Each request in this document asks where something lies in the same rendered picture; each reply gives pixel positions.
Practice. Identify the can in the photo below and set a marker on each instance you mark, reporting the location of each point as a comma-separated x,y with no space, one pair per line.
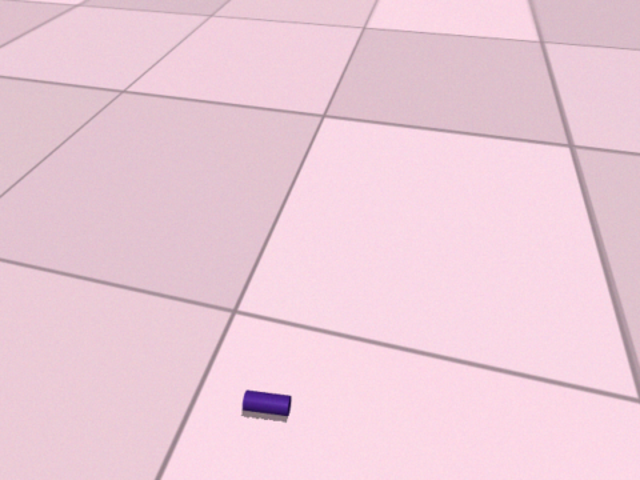
269,403

